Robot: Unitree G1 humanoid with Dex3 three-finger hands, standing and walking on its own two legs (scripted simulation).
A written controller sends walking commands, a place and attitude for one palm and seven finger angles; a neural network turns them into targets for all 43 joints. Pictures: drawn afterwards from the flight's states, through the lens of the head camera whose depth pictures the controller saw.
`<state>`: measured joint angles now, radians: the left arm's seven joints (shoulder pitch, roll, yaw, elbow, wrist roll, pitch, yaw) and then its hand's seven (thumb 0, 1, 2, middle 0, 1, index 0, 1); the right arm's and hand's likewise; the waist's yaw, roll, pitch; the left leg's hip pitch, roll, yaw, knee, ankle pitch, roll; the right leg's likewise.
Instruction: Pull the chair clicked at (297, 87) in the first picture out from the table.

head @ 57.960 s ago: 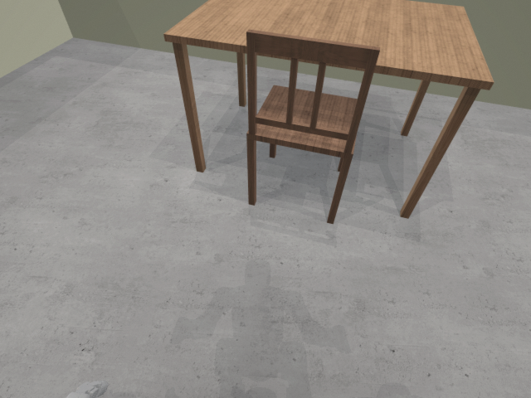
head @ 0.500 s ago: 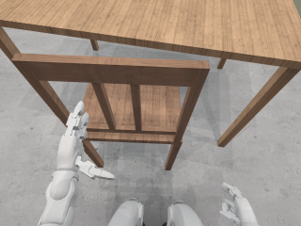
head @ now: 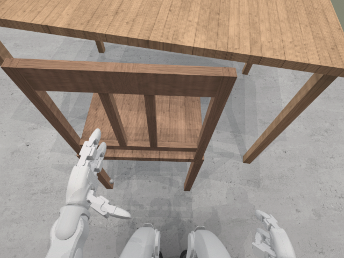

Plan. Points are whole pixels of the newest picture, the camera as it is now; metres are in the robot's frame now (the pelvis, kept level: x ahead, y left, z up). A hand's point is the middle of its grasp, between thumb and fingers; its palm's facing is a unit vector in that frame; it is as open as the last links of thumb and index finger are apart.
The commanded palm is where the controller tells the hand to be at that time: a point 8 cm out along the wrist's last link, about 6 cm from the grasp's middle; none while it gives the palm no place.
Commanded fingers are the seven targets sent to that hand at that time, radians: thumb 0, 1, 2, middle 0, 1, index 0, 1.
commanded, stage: aim the fingers beside a spindle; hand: left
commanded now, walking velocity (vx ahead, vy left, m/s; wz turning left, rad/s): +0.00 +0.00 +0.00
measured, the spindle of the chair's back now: (115, 121) +0.44 +0.17 -0.01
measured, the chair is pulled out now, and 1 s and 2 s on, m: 0.10 0.10 0.10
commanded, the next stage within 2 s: push the fingers through the gap in 1.82 s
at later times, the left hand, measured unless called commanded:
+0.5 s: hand (96, 162) +0.31 +0.18 +0.03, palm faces +0.09 -0.99 -0.07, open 16.9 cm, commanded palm +0.27 +0.21 +0.01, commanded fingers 0.00 -0.50 0.30 -0.06 -0.08 -0.06 -0.08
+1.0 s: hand (120, 181) +0.28 +0.13 +0.01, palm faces -0.08 -1.00 +0.04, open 16.9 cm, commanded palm +0.28 +0.21 +0.03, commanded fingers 0.00 -0.50 0.30 -0.06 -0.08 -0.06 -0.08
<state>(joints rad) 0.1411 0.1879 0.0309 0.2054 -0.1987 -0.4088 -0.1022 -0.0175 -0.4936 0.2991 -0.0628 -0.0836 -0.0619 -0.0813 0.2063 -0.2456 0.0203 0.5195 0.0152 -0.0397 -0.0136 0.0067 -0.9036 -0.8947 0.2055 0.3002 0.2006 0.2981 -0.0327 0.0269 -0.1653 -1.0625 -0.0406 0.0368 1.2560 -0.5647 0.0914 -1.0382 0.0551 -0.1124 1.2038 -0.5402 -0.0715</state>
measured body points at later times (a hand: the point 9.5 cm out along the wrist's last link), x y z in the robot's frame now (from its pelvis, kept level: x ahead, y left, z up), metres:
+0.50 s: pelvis +0.00 +0.00 +0.00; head +0.09 +0.01 +0.44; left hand +0.30 +0.23 +0.04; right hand +0.17 -0.23 -0.11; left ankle +0.02 +0.06 -0.63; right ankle +0.02 -0.08 -0.63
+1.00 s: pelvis +0.00 +0.00 +0.00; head +0.11 +0.01 +0.44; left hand +0.28 +0.18 +0.01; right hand +0.18 -0.24 -0.10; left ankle +0.01 +0.06 -0.63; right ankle +0.02 -0.08 -0.63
